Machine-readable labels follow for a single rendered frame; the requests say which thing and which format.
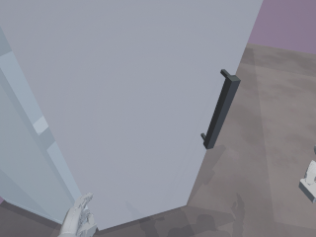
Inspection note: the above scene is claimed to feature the fridge door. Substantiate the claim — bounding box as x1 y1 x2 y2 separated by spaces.
0 0 264 231

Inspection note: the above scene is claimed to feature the handle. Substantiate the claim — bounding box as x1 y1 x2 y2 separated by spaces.
200 69 241 150

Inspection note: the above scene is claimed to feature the left robot hand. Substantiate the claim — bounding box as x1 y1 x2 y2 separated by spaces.
59 193 97 237

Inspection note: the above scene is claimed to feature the right robot hand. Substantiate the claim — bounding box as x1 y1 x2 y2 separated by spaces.
298 145 316 203

